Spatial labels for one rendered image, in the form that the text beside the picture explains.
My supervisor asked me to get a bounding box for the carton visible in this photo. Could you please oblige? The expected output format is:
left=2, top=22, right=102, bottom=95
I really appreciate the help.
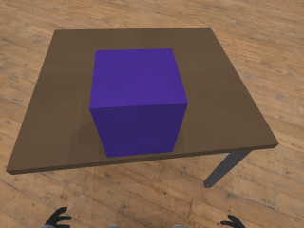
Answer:
left=89, top=48, right=188, bottom=158

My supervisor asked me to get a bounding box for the right robot hand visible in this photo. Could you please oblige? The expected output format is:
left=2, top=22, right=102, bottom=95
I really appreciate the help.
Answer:
left=220, top=214, right=245, bottom=228

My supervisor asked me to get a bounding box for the table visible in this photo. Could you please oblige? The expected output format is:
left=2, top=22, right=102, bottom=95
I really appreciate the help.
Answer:
left=6, top=27, right=279, bottom=188

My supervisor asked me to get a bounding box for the left robot hand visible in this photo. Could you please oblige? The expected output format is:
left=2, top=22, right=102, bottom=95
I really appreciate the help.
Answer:
left=45, top=207, right=72, bottom=228

